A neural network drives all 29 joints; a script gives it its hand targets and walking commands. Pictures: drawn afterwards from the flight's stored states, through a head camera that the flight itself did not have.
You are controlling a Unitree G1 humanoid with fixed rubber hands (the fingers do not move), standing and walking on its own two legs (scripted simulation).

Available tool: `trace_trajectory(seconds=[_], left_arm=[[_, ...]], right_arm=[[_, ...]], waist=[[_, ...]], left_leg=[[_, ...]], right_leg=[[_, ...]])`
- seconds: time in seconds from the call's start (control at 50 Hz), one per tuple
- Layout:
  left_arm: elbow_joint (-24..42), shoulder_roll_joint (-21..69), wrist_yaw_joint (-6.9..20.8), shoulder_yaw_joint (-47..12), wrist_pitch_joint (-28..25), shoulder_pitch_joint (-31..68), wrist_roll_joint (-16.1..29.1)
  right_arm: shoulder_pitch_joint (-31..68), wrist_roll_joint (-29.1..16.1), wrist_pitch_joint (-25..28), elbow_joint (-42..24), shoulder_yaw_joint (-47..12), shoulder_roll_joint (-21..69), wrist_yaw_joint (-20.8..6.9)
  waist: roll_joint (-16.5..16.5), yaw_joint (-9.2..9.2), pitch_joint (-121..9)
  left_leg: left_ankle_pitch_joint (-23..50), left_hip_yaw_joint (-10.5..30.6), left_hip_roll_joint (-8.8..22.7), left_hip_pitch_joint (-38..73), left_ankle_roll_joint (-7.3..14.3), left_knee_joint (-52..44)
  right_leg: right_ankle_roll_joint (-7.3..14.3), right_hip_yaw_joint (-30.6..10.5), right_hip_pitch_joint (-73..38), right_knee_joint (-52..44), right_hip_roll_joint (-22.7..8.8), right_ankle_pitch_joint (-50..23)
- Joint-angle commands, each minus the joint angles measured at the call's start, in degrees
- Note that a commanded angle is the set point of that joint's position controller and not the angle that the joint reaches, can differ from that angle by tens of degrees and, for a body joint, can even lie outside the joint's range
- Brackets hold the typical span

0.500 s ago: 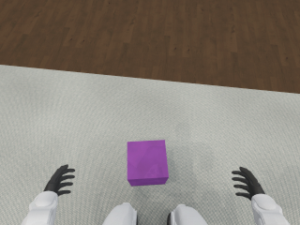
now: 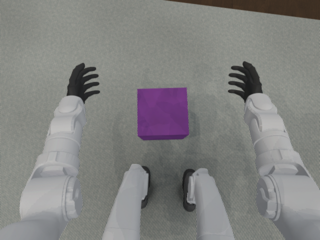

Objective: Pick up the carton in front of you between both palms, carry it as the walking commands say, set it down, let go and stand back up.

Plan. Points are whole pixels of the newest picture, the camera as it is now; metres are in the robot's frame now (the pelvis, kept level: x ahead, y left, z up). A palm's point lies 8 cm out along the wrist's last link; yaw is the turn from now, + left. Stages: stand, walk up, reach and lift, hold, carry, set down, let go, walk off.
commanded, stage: reach and lift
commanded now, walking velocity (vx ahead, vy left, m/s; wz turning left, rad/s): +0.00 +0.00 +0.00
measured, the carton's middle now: (162, 116) +0.47 +0.04 -0.53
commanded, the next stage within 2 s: none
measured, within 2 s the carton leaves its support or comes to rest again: leaves its support in 1.92 s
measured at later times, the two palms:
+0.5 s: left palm (106, 100) +0.46 +0.23 -0.25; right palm (221, 98) +0.49 -0.16 -0.26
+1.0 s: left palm (120, 114) +0.45 +0.22 -0.45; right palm (206, 112) +0.48 -0.15 -0.45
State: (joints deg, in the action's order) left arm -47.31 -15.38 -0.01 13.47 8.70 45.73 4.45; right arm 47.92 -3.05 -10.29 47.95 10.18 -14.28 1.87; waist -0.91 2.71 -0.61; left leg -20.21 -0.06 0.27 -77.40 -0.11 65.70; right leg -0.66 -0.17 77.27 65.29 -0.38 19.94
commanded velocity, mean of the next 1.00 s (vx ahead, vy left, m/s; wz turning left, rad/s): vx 0.00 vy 0.00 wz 0.00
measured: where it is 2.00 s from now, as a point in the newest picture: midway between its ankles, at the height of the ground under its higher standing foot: (165, 196)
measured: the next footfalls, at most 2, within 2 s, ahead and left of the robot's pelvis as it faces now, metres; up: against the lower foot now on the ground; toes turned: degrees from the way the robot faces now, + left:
none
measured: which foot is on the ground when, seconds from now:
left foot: down 0.00-1.00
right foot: down 0.00-1.00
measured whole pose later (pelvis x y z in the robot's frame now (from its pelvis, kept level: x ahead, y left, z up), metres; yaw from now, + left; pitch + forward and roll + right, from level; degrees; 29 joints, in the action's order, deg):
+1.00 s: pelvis -0.05 -0.01 -0.27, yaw +0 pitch +39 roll +0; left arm -64.9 -20.1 -5.9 7.2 0.1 75.0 14.0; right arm 78.1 -13.0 -1.9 65.0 1.9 -19.3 7.6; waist -0.8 3.0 15.7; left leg -28.7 0.7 0.3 -130.9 -0.9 120.4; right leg -0.5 -0.5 131.2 120.2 0.6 28.2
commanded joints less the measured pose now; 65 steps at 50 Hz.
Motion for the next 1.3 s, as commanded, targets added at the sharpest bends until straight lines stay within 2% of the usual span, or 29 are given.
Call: trace_trajectory(seconds=[0.0, 0.06, 0.14, 0.22, 0.3, 0.4, 0.46, 0.52, 0.58, 0.64, 0.74, 0.84, 0.96, 1.08, 1.14, 1.18, 1.28], left_arm=[[3.2, -6.7, -0.7, 2.0, -0.4, 20.5, 0.2], [1.1, -6.4, -1.4, 3.2, -0.4, 24.8, -0.5], [-0.6, -4.6, -1.5, 5.3, -1.9, 25.1, -3.1], [-1.3, -2.7, -1.2, 7.5, -4.8, 23.6, -5.6], [-1.8, -1.9, -1.2, 8.5, -7.3, 21.0, -6.2], [-1.7, -2.5, -1.7, 6.2, -9.7, 18.1, -3.3], [0.1, -4.2, -2.3, 3.5, -10.3, 17.7, 0.0], [2.3, -6.5, -2.9, 1.1, -10.3, 18.2, 3.1], [4.3, -8.7, -3.6, -0.3, -9.9, 20.6, 5.4], [4.9, -10.3, -4.2, -1.3, -8.9, 23.9, 6.9], [-1.7, -10.4, -5.1, -2.5, -7.6, 29.7, 7.5], [-8.7, -11.3, -5.7, -3.8, -8.1, 36.4, 8.2], [-13.7, -12.9, -6.1, -5.9, -10.1, 42.5, 9.9], [-11.4, -13.6, -7.5, -9.4, -11.5, 44.4, 13.7], [-10.3, -9.9, -7.7, -12.1, -11.3, 43.1, 16.2], [-10.2, -9.3, -7.6, -12.1, -11.2, 41.6, 16.1], [-12.7, -8.7, -7.3, -9.2, -11.4, 38.7, 12.4]], right_arm=[[21.9, 0.5, 0.5, -2.3, 2.3, -6.9, 0.4], [26.4, 1.7, 0.7, 0.8, 3.6, -7.7, 0.8], [27.2, 3.9, 2.1, 3.2, 5.4, -6.4, 0.8], [26.5, 6.2, 4.9, 3.8, 7.3, -3.9, 0.6], [23.2, 7.0, 7.2, 4.1, 7.6, -2.3, 1.3], [20.0, 4.5, 9.5, 2.5, 4.8, -2.0, 2.6], [19.9, 1.5, 10.2, -0.7, 1.8, -3.0, 3.5], [20.9, -1.3, 10.0, -4.1, -1.1, -4.3, 4.3], [23.4, -3.9, 9.2, -6.8, -3.2, -5.6, 5.1], [26.3, -5.7, 8.0, -7.5, -4.3, -6.8, 5.8], [31.9, -7.0, 6.7, -0.5, -4.9, -7.9, 6.2], [38.2, -8.2, 7.7, 7.7, -5.9, -9.3, 6.0], [44.7, -10.5, 10.0, 13.2, -8.2, -11.4, 5.8], [46.5, -14.4, 11.3, 11.6, -12.0, -11.8, 6.1], [44.9, -14.9, 11.4, 11.4, -13.2, -11.1, 5.6], [43.2, -14.3, 11.3, 10.9, -12.7, -10.1, 5.4], [40.7, -11.4, 11.6, 14.3, -9.7, -9.4, 5.1]], waist=[[0.4, 0.82, -45.2], [0.4, 0.69, -50.3], [0.3, 1.4, -53.7], [-0.4, 1.75, -52.1], [-0.5, 1.65, -51.8], [-0.9, 1.42, -55.5], [-2.0, 1.41, -61.9], [-2.8, 1.48, -67.5], [-2.8, 1.77, -70.0], [-2.3, 1.94, -69.5], [-1.7, 2.36, -57.0], [-1.2, 2.01, -49.3], [-0.3, 1.91, -47.2], [-0.4, 2.95, -57.8], [-0.5, 2.24, -58.6], [-1.1, 1.64, -57.6], [-0.4, 1.66, -47.0]], left_leg=[[1.2, -1.3, -2.7, 17.1, -2.2, -7.0], [0.5, -1.6, -2.9, 17.0, -2.4, -6.0], [4.0, -1.5, -3.1, 15.9, -2.7, -5.5], [8.2, -1.2, -3.0, 9.5, -2.7, -2.7], [13.0, -1.2, -3.3, 2.1, -2.7, 3.8], [20.0, -0.9, -3.7, -5.3, -2.8, 14.4], [23.9, -0.8, -3.6, -7.1, -2.9, 20.8], [24.4, -1.1, -3.5, -8.9, -3.1, 26.2], [21.2, -2.0, -3.2, -11.5, -3.1, 30.4], [15.7, -3.0, -2.8, -13.6, -3.1, 33.6], [2.8, -3.1, -1.6, -20.1, -2.8, 36.9], [-2.4, -1.9, -0.4, -23.1, -2.1, 40.6], [-1.1, -0.8, 0.3, -23.1, -2.0, 44.7], [6.1, -1.4, 0.0, -16.4, -2.2, 47.8], [8.0, -1.5, -0.8, -14.8, -2.3, 48.3], [8.6, -1.3, -1.1, -15.2, -2.2, 48.5], [5.9, -0.6, -1.3, -21.8, -2.4, 47.6]], right_leg=[[-0.5, 1.0, -18.5, -4.7, 3.6, 1.4], [-0.3, 1.4, -16.6, -3.8, 3.9, 1.9], [-0.1, 1.4, -14.8, -3.5, 4.4, -1.2], [-0.3, 1.0, -10.1, -0.7, 4.5, -5.2], [-0.6, 0.5, -3.5, 5.5, 4.5, -9.9], [-1.1, 0.0, 4.3, 16.3, 4.6, -16.4], [-1.3, -0.1, 3.9, 22.8, 4.3, -20.8], [-1.3, 0.0, 2.1, 28.6, 4.4, -22.4], [-1.2, 0.2, 1.1, 33.2, 4.5, -20.4], [-1.1, 0.8, 2.2, 36.3, 4.5, -15.1], [-0.9, 1.3, 11.6, 39.1, 3.5, -1.4], [-0.7, 0.8, 17.7, 42.4, 2.5, 4.1], [-0.4, 0.1, 20.0, 47.0, 1.8, 3.4], [-0.4, 0.9, 14.5, 50.9, 1.9, -3.1], [-0.1, 1.5, 15.4, 51.3, 2.0, -4.2], [-0.2, 1.6, 16.2, 51.2, 2.2, -4.9], [-0.2, 1.0, 23.2, 50.7, 2.4, -3.0]])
